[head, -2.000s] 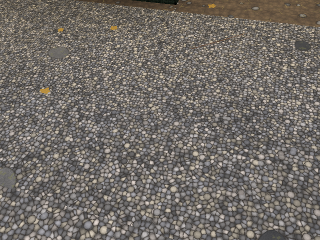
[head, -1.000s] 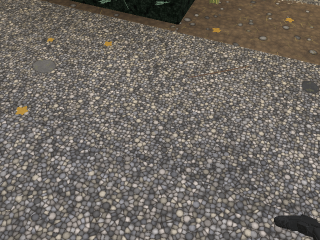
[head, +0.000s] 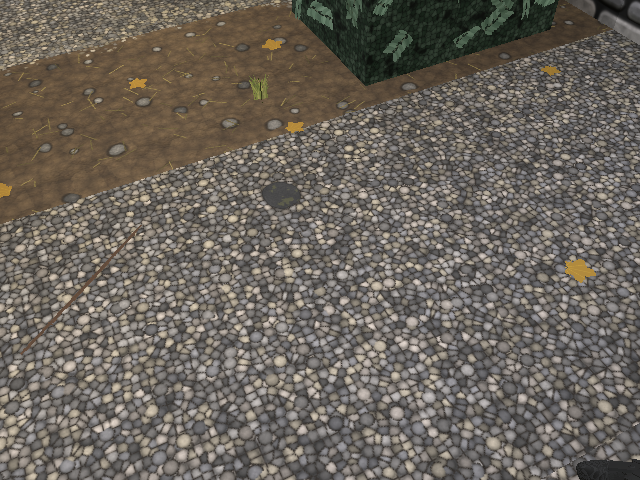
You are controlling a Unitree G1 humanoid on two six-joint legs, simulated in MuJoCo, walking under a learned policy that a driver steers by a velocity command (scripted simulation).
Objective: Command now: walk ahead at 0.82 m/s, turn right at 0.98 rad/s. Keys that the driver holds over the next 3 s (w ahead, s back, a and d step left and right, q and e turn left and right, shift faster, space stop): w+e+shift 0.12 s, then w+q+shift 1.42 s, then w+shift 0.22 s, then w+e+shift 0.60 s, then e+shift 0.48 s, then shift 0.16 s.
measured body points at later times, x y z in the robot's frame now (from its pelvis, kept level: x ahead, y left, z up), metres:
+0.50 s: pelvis +0.24 -0.06 -0.01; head +0.27 -0.06 +0.43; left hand +0.53 +0.11 -0.07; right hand +0.09 -0.32 -0.13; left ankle +0.05 +0.13 -0.69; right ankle +0.29 -0.18 -0.73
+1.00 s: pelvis +0.64 -0.04 -0.16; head +0.65 -0.03 +0.28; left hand +0.46 +0.18 -0.30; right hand +0.89 -0.24 -0.26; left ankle +0.73 +0.01 -0.89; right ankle +0.35 -0.20 -0.63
